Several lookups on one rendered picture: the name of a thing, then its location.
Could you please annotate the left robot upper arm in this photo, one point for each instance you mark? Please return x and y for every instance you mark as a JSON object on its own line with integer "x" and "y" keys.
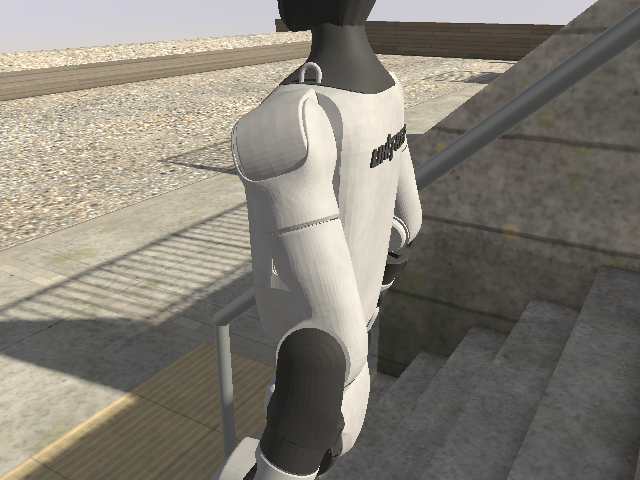
{"x": 284, "y": 152}

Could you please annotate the robot left forearm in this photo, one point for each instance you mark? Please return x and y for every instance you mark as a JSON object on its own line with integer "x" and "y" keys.
{"x": 304, "y": 417}

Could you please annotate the right robot upper arm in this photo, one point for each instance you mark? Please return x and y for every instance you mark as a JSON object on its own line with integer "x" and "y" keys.
{"x": 407, "y": 218}

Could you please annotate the left robot thigh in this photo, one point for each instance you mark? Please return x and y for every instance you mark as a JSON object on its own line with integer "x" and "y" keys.
{"x": 239, "y": 462}

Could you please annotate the humanoid robot head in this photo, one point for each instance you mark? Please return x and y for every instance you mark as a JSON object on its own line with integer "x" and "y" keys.
{"x": 339, "y": 44}

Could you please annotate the robot right forearm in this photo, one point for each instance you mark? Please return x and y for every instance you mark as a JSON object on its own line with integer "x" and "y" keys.
{"x": 396, "y": 261}

